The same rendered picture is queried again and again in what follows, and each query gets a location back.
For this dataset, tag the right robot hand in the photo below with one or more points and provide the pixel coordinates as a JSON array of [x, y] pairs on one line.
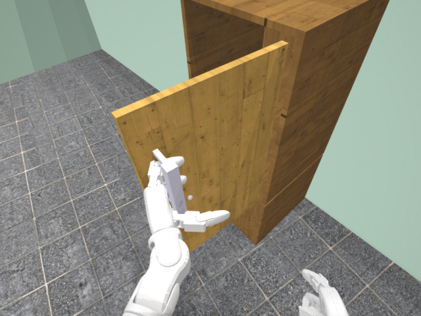
[[329, 302]]

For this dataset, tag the cupboard door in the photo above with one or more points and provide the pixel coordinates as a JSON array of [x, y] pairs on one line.
[[220, 122]]

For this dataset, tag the left robot hand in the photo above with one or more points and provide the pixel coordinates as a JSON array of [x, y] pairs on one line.
[[159, 211]]

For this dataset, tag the robot left forearm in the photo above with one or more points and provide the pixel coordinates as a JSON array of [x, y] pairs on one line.
[[158, 290]]

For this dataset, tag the handle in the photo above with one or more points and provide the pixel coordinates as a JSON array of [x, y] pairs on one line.
[[173, 182]]

